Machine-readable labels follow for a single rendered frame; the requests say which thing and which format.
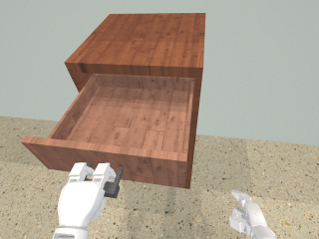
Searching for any handle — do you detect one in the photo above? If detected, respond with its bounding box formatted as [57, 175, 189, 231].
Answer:
[84, 162, 124, 199]

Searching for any robot left forearm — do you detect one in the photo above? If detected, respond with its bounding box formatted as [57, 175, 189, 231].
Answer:
[52, 225, 90, 239]

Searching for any cabinet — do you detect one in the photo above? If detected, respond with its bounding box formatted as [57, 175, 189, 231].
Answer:
[64, 13, 206, 189]

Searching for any right robot hand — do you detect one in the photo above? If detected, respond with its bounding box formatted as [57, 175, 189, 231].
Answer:
[229, 189, 268, 237]

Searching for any left robot hand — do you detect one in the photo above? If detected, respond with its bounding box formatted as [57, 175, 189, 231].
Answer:
[57, 162, 117, 229]

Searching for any drawer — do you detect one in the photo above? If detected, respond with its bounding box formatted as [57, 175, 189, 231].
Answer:
[21, 74, 194, 188]

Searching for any robot right forearm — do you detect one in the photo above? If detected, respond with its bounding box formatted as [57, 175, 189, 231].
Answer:
[250, 225, 278, 239]

